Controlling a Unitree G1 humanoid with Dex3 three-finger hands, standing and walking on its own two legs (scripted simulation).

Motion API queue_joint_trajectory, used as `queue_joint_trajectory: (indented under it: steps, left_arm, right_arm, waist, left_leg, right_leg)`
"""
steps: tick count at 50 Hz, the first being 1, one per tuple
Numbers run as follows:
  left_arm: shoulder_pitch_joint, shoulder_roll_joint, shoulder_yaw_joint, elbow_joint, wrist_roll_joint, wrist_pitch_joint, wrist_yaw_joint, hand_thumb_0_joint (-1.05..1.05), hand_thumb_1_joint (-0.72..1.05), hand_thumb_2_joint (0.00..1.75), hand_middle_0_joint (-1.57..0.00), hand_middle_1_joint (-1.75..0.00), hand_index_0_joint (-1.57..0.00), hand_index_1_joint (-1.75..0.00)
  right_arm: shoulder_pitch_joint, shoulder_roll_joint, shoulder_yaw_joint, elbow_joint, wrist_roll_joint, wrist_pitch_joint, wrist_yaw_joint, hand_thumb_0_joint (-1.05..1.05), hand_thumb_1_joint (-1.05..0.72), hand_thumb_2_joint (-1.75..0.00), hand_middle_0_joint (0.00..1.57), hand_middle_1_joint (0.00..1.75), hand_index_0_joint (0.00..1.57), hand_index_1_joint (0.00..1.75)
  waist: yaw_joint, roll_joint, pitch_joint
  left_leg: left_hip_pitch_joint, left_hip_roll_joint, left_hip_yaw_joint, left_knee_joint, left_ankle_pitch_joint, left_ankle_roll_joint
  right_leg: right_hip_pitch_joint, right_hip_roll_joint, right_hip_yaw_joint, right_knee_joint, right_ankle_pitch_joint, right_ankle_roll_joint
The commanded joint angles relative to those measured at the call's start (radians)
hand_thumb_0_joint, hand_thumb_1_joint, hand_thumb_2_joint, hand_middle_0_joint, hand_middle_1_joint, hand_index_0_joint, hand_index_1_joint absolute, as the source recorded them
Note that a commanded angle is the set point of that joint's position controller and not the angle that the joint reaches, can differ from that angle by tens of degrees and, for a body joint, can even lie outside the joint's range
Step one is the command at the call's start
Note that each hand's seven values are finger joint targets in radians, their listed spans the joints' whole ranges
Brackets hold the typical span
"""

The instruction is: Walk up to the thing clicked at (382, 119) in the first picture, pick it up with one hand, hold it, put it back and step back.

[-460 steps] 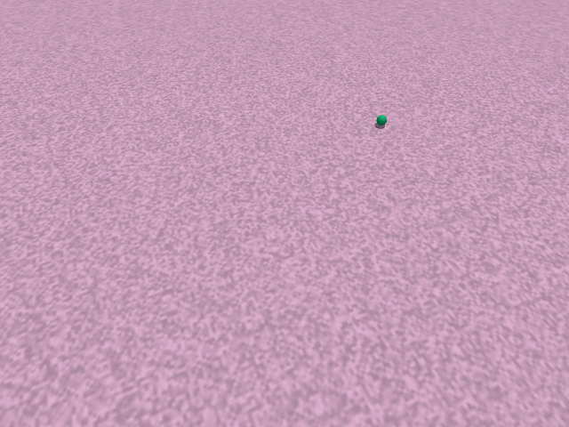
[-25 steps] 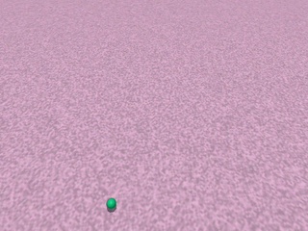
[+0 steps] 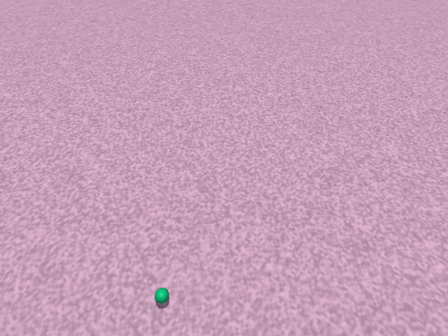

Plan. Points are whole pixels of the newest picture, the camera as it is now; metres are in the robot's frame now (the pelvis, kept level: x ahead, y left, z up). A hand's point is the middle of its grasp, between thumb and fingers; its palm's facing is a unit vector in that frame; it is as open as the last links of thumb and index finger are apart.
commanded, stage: rise first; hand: left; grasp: from above
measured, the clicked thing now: (161, 295) +0.41 +0.26 -0.75
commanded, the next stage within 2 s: none
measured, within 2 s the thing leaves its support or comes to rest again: neither
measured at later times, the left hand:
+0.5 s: hand out of the picture +0.13 +0.26 -0.20, palm faces -0.09 -0.91 -0.40, open 12.6 cm
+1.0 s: hand out of the picture +0.14 +0.29 -0.30, palm faces -0.33 -0.74 -0.58, open 13.6 cm
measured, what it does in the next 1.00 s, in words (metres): lowers itself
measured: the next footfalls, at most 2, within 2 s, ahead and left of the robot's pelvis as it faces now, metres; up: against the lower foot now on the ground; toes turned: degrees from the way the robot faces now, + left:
none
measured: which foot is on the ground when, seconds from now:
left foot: down 0.00-1.00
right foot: down 0.00-1.00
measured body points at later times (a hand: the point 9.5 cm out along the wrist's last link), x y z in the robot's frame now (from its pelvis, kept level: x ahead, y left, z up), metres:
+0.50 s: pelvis -0.02 +0.01 -0.04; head +0.06 +0.01 +0.40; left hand +0.14 +0.31 -0.17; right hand +0.09 -0.26 -0.16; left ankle -0.02 +0.12 -0.75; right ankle -0.01 -0.13 -0.75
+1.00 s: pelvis -0.05 +0.01 -0.16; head +0.08 +0.03 +0.28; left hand +0.15 +0.32 -0.27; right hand +0.14 -0.24 -0.24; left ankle -0.02 +0.12 -0.75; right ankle -0.01 -0.13 -0.75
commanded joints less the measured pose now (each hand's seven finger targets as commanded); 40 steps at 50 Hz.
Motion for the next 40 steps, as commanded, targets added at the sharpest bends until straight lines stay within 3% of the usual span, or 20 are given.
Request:
queue_joint_trajectory:
  steps: [1,2,3,4,5,6,7,8,9,10,11,19,25,27,28,29,30,31,37,40]
  left_arm:
    - [-0.03,0.219,0.044,-0.056,-0.005,-0.017,0.012,0.0,0.9,0.9,-0.2,-0.3,-0.2,-0.3]
    - [-0.03,0.219,0.045,-0.056,-0.007,-0.018,0.012,0.0,0.82,0.96,-0.2,-0.38,-0.18,-0.38]
    - [-0.381,0.057,0.052,-0.407,-0.054,-0.105,0.024,0.0,0.74,0.92,-0.21,-0.46,-0.18,-0.46]
    - [-0.486,0.096,0.065,-0.336,-0.054,-0.093,0.031,0.0,0.66,0.91,-0.21,-0.54,-0.19,-0.54]
    - [-0.274,0.184,0.118,-0.151,-0.031,-0.053,0.033,0.0,0.58,0.91,-0.21,-0.62,-0.19,-0.62]
    - [-0.244,0.203,0.135,-0.088,-0.009,-0.039,0.019,0.0,0.5,0.92,-0.21,-0.67,-0.19,-0.7]
    - [-0.31,0.234,0.152,-0.105,0.007,-0.038,0.004,0.0,0.42,0.89,-0.19,-0.75,-0.2,-0.75]
    - [-0.324,0.252,0.174,-0.123,0.035,-0.049,-0.005,0.0,0.34,0.9,-0.18,-0.8,-0.18,-0.8]
    - [-0.195,0.258,0.206,-0.059,0.066,-0.036,-0.013,0.0,0.26,0.89,-0.17,-0.88,-0.19,-0.86]
    - [-0.095,0.229,0.209,-0.061,0.086,-0.026,-0.022,0.0,0.18,0.89,-0.17,-0.91,-0.2,-0.89]
    - [-0.087,0.218,0.208,-0.103,0.099,-0.02,-0.025,0.0,0.1,0.9,-0.17,-0.93,-0.19,-0.91]
    - [-0.124,0.174,0.195,-0.272,0.16,0.084,0.009,0.0,-0.49,0.94,-0.17,-0.98,-0.16,-1.0]
    - [-0.04,0.178,0.225,-0.429,0.19,0.072,0.017,0.0,-0.51,0.94,-0.15,-1.0,-0.14,-1.01]
    - [-0.055,0.161,0.204,-0.545,0.205,0.069,0.015,0.0,-0.52,0.96,-0.15,-1.0,-0.13,-1.02]
    - [0.023,0.167,0.225,-0.495,0.209,0.084,0.02,0.0,-0.53,0.97,-0.14,-1.01,-0.13,-1.03]
    - [-0.002,0.152,0.202,-0.57,0.21,0.087,0.015,0.0,-0.53,0.97,-0.13,-1.03,-0.12,-1.04]
    - [0.049,0.152,0.209,-0.554,0.22,0.1,0.017,0.0,-0.53,0.98,-0.12,-1.02,-0.11,-1.04]
    - [0.014,0.174,0.216,-0.624,0.226,0.104,0.018,0.0,-0.53,0.98,-0.14,-1.01,-0.12,-1.03]
    - [0.116,0.151,0.202,-0.688,0.25,0.153,0.017,0.0,-0.5,0.93,-0.15,-1.01,-0.15,-1.01]
    - [-0.035,0.179,0.199,-0.694,0.288,0.138,0.024,0.0,-0.48,0.92,-0.16,-0.99,-0.16,-0.99]
  right_arm:
    - [-0.04,-0.21,-0.041,-0.062,-0.003,-0.023,-0.016,0.0,-0.9,-0.9,0.2,0.3,0.2,0.3]
    - [-0.04,-0.212,-0.041,-0.062,-0.003,-0.022,-0.016,0.0,-0.89,-0.91,0.2,0.3,0.2,0.3]
    - [-0.006,-0.046,-0.002,-0.345,0.065,-0.069,-0.037,0.0,-0.93,-0.9,0.2,0.3,0.2,0.3]
    - [0.041,-0.075,-0.009,-0.29,0.067,-0.067,-0.047,0.0,-0.9,-0.9,0.2,0.3,0.2,0.3]
    - [0.089,-0.109,-0.031,-0.293,0.071,-0.053,-0.059,0.0,-0.88,-0.9,0.2,0.3,0.2,0.3]
    - [0.104,-0.111,-0.043,-0.306,0.062,-0.047,-0.058,0.0,-0.88,-0.89,0.2,0.3,0.2,0.3]
    - [0.106,-0.105,-0.05,-0.337,0.06,-0.049,-0.058,0.0,-0.89,-0.9,0.2,0.3,0.2,0.3]
    - [0.117,-0.105,-0.069,-0.362,0.042,-0.058,-0.059,0.0,-0.88,-0.9,0.2,0.3,0.2,0.3]
    - [0.149,-0.098,-0.081,-0.362,0.031,-0.061,-0.055,0.0,-0.87,-0.89,0.2,0.3,0.2,0.3]
    - [0.163,-0.088,-0.086,-0.388,0.025,-0.062,-0.047,0.0,-0.88,-0.89,0.2,0.3,0.2,0.3]
    - [0.163,-0.088,-0.092,-0.419,0.026,-0.064,-0.044,0.0,-0.88,-0.89,0.2,0.3,0.2,0.3]
    - [0.122,-0.067,-0.098,-0.55,0.03,-0.082,-0.03,0.0,-0.88,-0.89,0.2,0.3,0.2,0.3]
    - [0.146,-0.056,-0.107,-0.594,0.021,-0.121,-0.025,0.0,-0.88,-0.89,0.2,0.3,0.2,0.3]
    - [0.14,-0.053,-0.111,-0.62,0.021,-0.133,-0.029,0.0,-0.87,-0.89,0.2,0.3,0.2,0.3]
    - [0.145,-0.054,-0.11,-0.616,0.021,-0.136,-0.033,0.0,-0.87,-0.89,0.2,0.3,0.2,0.3]
    - [0.137,-0.056,-0.113,-0.627,0.02,-0.14,-0.033,0.0,-0.87,-0.89,0.2,0.3,0.2,0.3]
    - [0.151,-0.058,-0.114,-0.618,0.018,-0.143,-0.033,0.0,-0.86,-0.89,0.2,0.3,0.2,0.3]
    - [0.127,-0.055,-0.113,-0.643,0.019,-0.147,-0.036,0.0,-0.87,-0.89,0.2,0.3,0.2,0.3]
    - [0.128,-0.049,-0.108,-0.653,0.015,-0.171,-0.038,0.0,-0.89,-0.9,0.2,0.3,0.2,0.3]
    - [0.09,-0.05,-0.099,-0.674,0.012,-0.192,-0.038,0.0,-0.87,-0.89,0.2,0.3,0.2,0.3]
  waist:
    - [0.003,-0.007,-0.066]
    - [0.004,-0.01,-0.061]
    - [-0.116,0.011,0.029]
    - [-0.085,-0.009,-0.02]
    - [-0.055,-0.026,-0.017]
    - [-0.048,-0.048,-0.054]
    - [-0.039,-0.062,-0.088]
    - [-0.027,-0.061,-0.178]
    - [-0.005,-0.028,-0.237]
    - [0.022,0.01,-0.27]
    - [0.03,0.032,-0.29]
    - [-0.004,-0.003,-0.247]
    - [-0.008,0.046,-0.335]
    - [-0.01,0.064,-0.36]
    - [-0.017,0.053,-0.378]
    - [-0.021,0.047,-0.371]
    - [-0.021,0.052,-0.375]
    - [-0.019,0.054,-0.367]
    - [-0.025,0.069,-0.392]
    - [-0.056,0.06,-0.342]
  left_leg:
    - [-0.004,0.125,-0.103,-0.043,0.178,0.022]
    - [0.0,0.125,-0.102,-0.042,0.173,0.022]
    - [-0.152,-0.028,0.007,0.047,0.036,0.027]
    - [-0.134,-0.029,-0.001,0.054,0.014,0.03]
    - [-0.157,-0.026,0.0,0.067,0.014,0.026]
    - [-0.188,-0.032,-0.007,0.111,0.027,0.029]
    - [-0.209,-0.033,-0.01,0.149,0.041,0.032]
    - [-0.214,-0.033,-0.013,0.189,0.065,0.032]
    - [-0.242,-0.042,-0.012,0.229,0.106,0.026]
    - [-0.267,-0.05,-0.01,0.254,0.134,0.021]
    - [-0.269,-0.051,-0.009,0.266,0.147,0.016]
    - [-0.391,-0.033,-0.028,0.373,0.09,0.015]
    - [-0.497,-0.017,-0.047,0.518,0.054,0.01]
    - [-0.51,-0.013,-0.051,0.547,0.041,0.011]
    - [-0.52,-0.011,-0.051,0.568,0.064,0.012]
    - [-0.538,-0.007,-0.058,0.578,0.057,0.01]
    - [-0.542,-0.004,-0.061,0.591,0.07,0.01]
    - [-0.565,-0.007,-0.063,0.605,0.031,0.013]
    - [-0.634,-0.001,-0.076,0.674,0.025,0.009]
    - [-0.74,0.002,-0.093,0.725,-0.143,0.015]
  right_leg:
    - [-0.003,-0.115,0.084,-0.037,0.172,-0.027]
    - [-0.008,-0.115,0.087,-0.041,0.158,-0.027]
    - [-0.229,0.022,0.029,0.022,0.093,-0.017]
    - [-0.171,0.021,0.014,0.03,0.055,-0.017]
    - [-0.175,0.028,0.005,0.041,0.035,-0.025]
    - [-0.198,0.028,0.003,0.071,0.035,-0.029]
    - [-0.204,0.027,0.001,0.107,0.05,-0.026]
    - [-0.189,0.02,0.008,0.151,0.085,-0.024]
    - [-0.181,0.014,0.009,0.195,0.122,-0.027]
    - [-0.178,0.012,0.013,0.225,0.143,-0.032]
    - [-0.184,0.018,0.014,0.244,0.146,-0.036]
    - [-0.353,0.035,-0.006,0.337,0.057,-0.033]
    - [-0.484,0.032,-0.004,0.493,0.008,-0.035]
    - [-0.524,0.03,0.001,0.526,-0.006,-0.036]
    - [-0.525,0.03,0.003,0.542,0.015,-0.035]
    - [-0.547,0.032,-0.002,0.558,0.001,-0.036]
    - [-0.561,0.03,-0.002,0.574,0.007,-0.036]
    - [-0.586,0.032,0.001,0.577,-0.026,-0.033]
    - [-0.662,0.03,-0.002,0.659,-0.045,-0.036]
    - [-0.786,0.028,0.005,0.71,-0.164,-0.03]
